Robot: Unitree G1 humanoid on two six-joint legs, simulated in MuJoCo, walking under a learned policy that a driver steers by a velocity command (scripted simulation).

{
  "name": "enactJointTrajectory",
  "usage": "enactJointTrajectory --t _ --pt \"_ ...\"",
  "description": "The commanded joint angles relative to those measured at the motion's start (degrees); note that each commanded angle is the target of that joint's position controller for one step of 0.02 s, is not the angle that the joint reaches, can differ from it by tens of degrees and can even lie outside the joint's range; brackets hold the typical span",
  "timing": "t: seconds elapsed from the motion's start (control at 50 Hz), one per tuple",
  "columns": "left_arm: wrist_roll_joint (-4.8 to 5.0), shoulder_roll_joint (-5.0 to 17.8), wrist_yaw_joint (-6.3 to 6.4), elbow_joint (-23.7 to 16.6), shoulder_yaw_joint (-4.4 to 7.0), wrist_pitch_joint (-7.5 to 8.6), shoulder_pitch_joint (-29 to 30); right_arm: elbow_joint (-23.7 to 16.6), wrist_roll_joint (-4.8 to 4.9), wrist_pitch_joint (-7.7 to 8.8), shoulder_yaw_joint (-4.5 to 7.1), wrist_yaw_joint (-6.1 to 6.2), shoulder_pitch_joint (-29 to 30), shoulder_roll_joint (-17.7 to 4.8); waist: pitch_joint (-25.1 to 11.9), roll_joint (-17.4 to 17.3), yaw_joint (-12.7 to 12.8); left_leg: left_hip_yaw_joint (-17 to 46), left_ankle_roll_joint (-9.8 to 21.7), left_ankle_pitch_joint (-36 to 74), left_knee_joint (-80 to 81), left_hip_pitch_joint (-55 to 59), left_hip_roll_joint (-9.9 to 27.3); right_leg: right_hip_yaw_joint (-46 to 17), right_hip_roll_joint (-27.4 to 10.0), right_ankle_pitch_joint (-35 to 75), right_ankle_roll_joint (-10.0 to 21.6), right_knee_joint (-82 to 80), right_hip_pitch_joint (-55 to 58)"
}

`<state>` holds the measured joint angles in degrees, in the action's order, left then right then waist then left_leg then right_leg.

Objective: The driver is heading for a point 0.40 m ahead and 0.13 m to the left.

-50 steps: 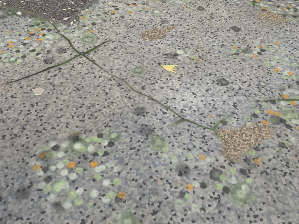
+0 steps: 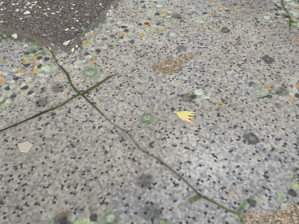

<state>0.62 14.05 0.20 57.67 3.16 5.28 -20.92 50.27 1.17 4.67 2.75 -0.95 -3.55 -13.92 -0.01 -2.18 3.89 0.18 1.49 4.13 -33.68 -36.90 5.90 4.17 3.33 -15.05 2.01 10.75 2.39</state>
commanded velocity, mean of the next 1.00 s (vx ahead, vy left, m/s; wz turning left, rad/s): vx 0.25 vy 0.00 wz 0.21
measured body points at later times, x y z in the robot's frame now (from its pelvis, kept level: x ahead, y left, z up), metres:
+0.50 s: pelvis +0.28 +0.06 +0.00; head +0.31 +0.08 +0.45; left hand +0.43 +0.34 -0.10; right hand +0.36 -0.21 -0.12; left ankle +0.20 +0.13 -0.74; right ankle +0.49 -0.05 -0.70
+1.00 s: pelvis +0.39 +0.08 -0.01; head +0.40 +0.09 +0.44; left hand +0.44 +0.34 -0.14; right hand +0.50 -0.17 -0.14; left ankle +0.35 +0.20 -0.74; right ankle +0.48 -0.02 -0.74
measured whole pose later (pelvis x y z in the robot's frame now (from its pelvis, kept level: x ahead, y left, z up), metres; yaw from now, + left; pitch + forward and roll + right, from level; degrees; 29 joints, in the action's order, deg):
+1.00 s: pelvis +0.39 +0.08 -0.01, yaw +14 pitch +0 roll +0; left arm -0.6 12.6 0.7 52.8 1.8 1.1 -8.3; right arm 53.9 -0.9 0.2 2.8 2.0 -16.3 -12.9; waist 0.6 1.0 0.4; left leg 1.7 -1.5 -18.1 -31.8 -13.6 1.4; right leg 0.8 0.9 -8.7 0.7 28.2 -19.3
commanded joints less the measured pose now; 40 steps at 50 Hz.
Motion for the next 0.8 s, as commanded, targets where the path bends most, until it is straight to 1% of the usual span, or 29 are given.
enactJointTrajectory --t 0.02,0.06,0.08,0.1,0.12,0.14,0.16,0.18,0.2,0.22,0.24,0.28,0.32,0.34,0.38,0.42,0.46,0.52,0.54,0.56,0.58,0.6,0.62,0.64,0.66,0.68,0.72,0.76,0.8 --pt "0.14 9.38 0.56 -1.02 2.24 -0.39 -1.91 -5.71 0.41 0.93 0.40 -1.33 6.72 -4.06 4.89 5.30 -0.31 -0.13 2.36 -5.00 2.00 -3.19 -0.68 -4.69 -19.00 17.79 7.96 -0.29 2.83" --pt "0.06 10.53 0.78 -1.86 2.64 -1.00 0.40 -5.63 0.34 0.94 1.28 -1.80 2.69 -6.11 1.57 6.74 -3.26 -2.55 4.48 -9.75 2.48 4.47 -3.64 -2.28 -18.92 34.37 6.27 6.59 4.36" --pt "-0.03 10.53 0.91 -2.45 2.60 -1.48 1.85 -3.90 0.17 0.85 2.46 -1.79 -4.18 -7.82 -2.73 6.54 -7.08 -4.69 5.83 -9.16 3.56 14.07 -6.27 0.30 -17.07 44.06 4.87 15.75 3.12" --pt "-0.58 9.37 1.25 -3.50 2.05 -1.76 1.53 -1.23 0.19 0.64 4.23 -1.45 -13.62 -11.20 -8.41 4.45 -10.50 -2.28 7.64 -7.88 3.31 28.25 -6.35 3.02 -14.24 43.05 2.78 29.01 -3.59" --pt "-1.65 4.82 0.87 -5.67 0.39 -0.88 -3.04 -0.43 -0.47 0.31 5.96 -0.93 -21.31 -17.65 -16.13 -7.07 -9.69 22.18 15.89 -11.53 4.45 50.25 7.38 4.16 -7.67 21.90 -0.95 51.58 -25.45" --pt "-1.22 2.37 0.07 -5.68 -0.77 1.23 -3.39 -0.25 0.15 0.32 5.31 -1.20 -22.03 -16.32 -21.02 -13.00 -8.56 46.64 22.04 -19.84 16.25 60.02 14.65 -4.25 0.89 -15.42 -2.47 64.86 -41.01" --pt "0.87 7.56 -0.69 -6.90 0.46 3.13 1.37 -0.75 -0.08 0.43 4.10 -1.15 -19.86 -12.31 -15.95 -9.14 -9.63 41.54 18.68 -22.58 17.32 57.31 12.88 -10.13 -3.23 -13.86 -0.56 68.87 -47.77" --pt "1.79 8.61 -0.80 -8.41 0.53 4.08 6.16 -2.15 -0.39 0.55 3.53 -0.91 -15.98 -9.99 -10.14 -5.08 -9.06 32.95 16.39 -18.71 17.24 49.95 10.56 -9.41 -5.97 -9.10 0.68 67.10 -48.67" --pt "0.98 8.40 -0.44 -8.71 0.72 4.26 8.22 -3.26 -0.78 0.63 3.00 -0.98 -12.09 -8.58 -5.87 0.61 -6.95 26.70 15.18 -12.75 18.32 40.84 8.38 -8.80 -8.16 -5.10 0.79 62.04 -46.15" --pt "-0.30 8.79 0.07 -8.72 1.37 3.62 8.84 -4.17 -1.23 0.69 2.27 -0.98 -9.59 -6.50 -3.89 2.24 -4.99 22.28 13.76 -8.00 19.80 34.43 6.18 -8.84 -9.98 -2.38 0.79 57.28 -41.94" --pt "-0.62 8.23 0.20 -9.30 1.50 2.86 8.10 -4.80 -1.52 0.66 2.32 -0.82 -8.70 -7.03 -3.45 -0.07 -3.40 21.59 14.61 -5.03 21.03 30.26 5.81 -9.08 -10.35 -1.79 0.13 55.07 -38.77" --pt "-1.19 6.98 0.50 -9.91 1.54 1.71 7.95 -4.94 -0.81 0.72 2.66 -0.26 -9.80 -8.16 -2.27 -0.43 -2.62 18.53 15.22 -1.90 22.61 26.45 4.55 -8.37 -10.31 -0.52 -1.71 49.72 -37.32" --pt "-1.37 6.40 0.95 -11.13 1.54 1.02 10.92 -4.70 -1.01 0.75 2.98 0.69 -11.24 -9.80 -0.24 -0.07 -2.83 14.00 14.42 11.72 22.05 24.59 3.62 -6.77 -9.14 4.45 -3.66 42.81 -38.49" --pt "-1.56 5.81 0.97 -11.65 1.41 0.91 12.41 -4.39 -1.04 0.55 2.98 1.10 -12.11 -9.91 -0.19 -0.09 -3.17 11.27 13.24 17.69 20.95 23.85 2.36 -6.08 -8.33 7.99 -4.09 38.35 -37.48" --pt "-1.52 4.01 0.61 -12.43 0.84 1.02 15.22 -3.79 -0.80 -0.10 2.81 1.67 -13.76 -9.30 -1.36 -1.48 -4.49 6.77 10.10 21.13 18.90 22.67 -0.72 -4.76 -6.12 16.61 -3.69 29.26 -32.80" --pt "-1.14 3.73 0.05 -13.47 0.61 1.22 18.66 -2.91 -0.60 -0.60 2.58 2.13 -16.13 -9.03 -2.36 -2.65 -6.43 6.73 8.24 18.40 18.04 23.68 -1.00 -4.22 -4.26 24.03 -3.10 23.72 -29.82" --pt "-1.06 4.31 -0.44 -14.43 0.58 1.19 20.90 -2.20 -0.67 -0.97 2.28 2.43 -16.88 -8.57 -2.06 -3.19 -7.13 8.46 7.74 15.19 16.72 26.34 0.16 -5.04 -3.74 25.31 -2.46 20.37 -29.47" --pt "-1.76 6.77 -0.98 -14.42 1.12 1.73 19.72 -1.97 -1.05 -1.45 2.16 2.75 -15.68 -8.23 -2.50 -3.35 -5.80 12.18 7.67 14.98 11.42 32.24 2.75 -6.66 -4.01 20.28 -0.54 16.85 -29.02" --pt "-2.02 7.44 -1.00 -13.68 1.34 2.06 17.53 -2.08 -1.04 -1.61 2.11 2.78 -14.75 -8.04 -3.12 -3.23 -4.57 12.85 7.26 15.88 8.55 33.55 2.63 -6.40 -3.83 19.86 0.40 14.87 -26.86" --pt "-2.46 8.18 -0.86 -12.50 1.60 2.47 14.00 -2.33 -0.98 -1.71 1.91 2.72 -14.00 -7.60 -4.57 -2.00 -2.69 11.99 5.84 16.62 3.76 33.49 0.34 -5.87 -4.11 27.24 1.62 10.74 -21.15" --pt "-3.38 10.54 -0.57 -12.02 1.91 2.69 10.42 -3.19 -1.70 -1.52 1.45 2.56 -14.81 -6.48 -9.74 1.45 -2.36 10.59 3.93 9.40 -4.15 29.32 -3.22 -10.51 -9.72 47.56 4.05 13.84 -9.96" --pt "-3.87 11.85 -0.36 -11.92 1.88 2.06 8.13 -1.62 -1.56 -1.10 0.52 2.34 -23.97 -3.45 -17.09 11.60 -4.82 9.20 0.27 -14.34 -17.87 16.87 -8.14 -20.83 -21.07 65.68 13.72 18.96 7.46" --pt "-2.38 6.32 -0.57 -11.00 0.74 0.92 5.85 -0.44 -1.00 -1.47 0.24 2.03 -25.92 -4.63 -22.95 15.87 -3.04 7.82 -2.22 -43.41 -26.63 12.12 -9.43 -28.86 -26.82 62.47 18.88 17.21 10.61" --pt "-0.93 5.07 -0.93 -11.14 0.07 0.17 7.10 -1.25 -0.43 -2.38 1.39 1.89 -21.87 -9.16 -18.61 10.09 -2.34 8.96 -3.04 -45.72 -29.89 9.34 -7.54 -29.56 -25.10 46.09 17.14 14.63 5.27" --pt "-0.76 5.69 -0.93 -11.53 0.10 -0.60 10.54 -1.92 -0.17 -3.74 1.71 2.34 -17.98 -9.11 -13.52 6.78 -3.03 7.75 -3.95 -42.51 -31.43 7.37 -5.91 -28.39 -23.10 31.09 14.53 12.10 -0.75" --pt "-1.02 5.14 -0.94 -12.15 -0.36 -1.23 14.41 -2.01 -0.51 -5.22 1.84 2.77 -16.15 -8.54 -8.54 5.37 -3.90 6.38 -4.55 -40.18 -28.68 7.66 -4.48 -25.82 -21.10 19.85 12.79 8.72 -8.67" --pt "-2.03 6.51 -0.72 -12.55 0.02 -2.41 19.28 -1.74 -0.88 -7.10 1.63 3.48 -16.22 -6.31 -3.96 9.33 -6.08 4.12 -4.92 -34.90 -19.09 14.74 -3.27 -20.50 -16.20 5.33 9.55 3.67 -20.60" --pt "-2.31 6.60 -0.36 -12.07 0.27 -3.00 19.56 -0.38 -1.22 -6.86 1.18 3.67 -17.40 -4.24 -4.45 10.98 -6.21 1.79 -4.46 -29.83 -11.29 21.37 -4.24 -15.79 -13.34 4.24 8.73 2.80 -24.09" --pt "-1.47 6.39 0.06 -11.15 0.24 -3.18 18.74 0.77 -1.39 -6.38 1.26 3.44 -18.11 -3.89 -6.24 9.79 -6.73 0.48 -3.44 -20.89 -3.30 26.19 -4.73 -14.34 -12.95 0.69 8.32 3.70 -23.70"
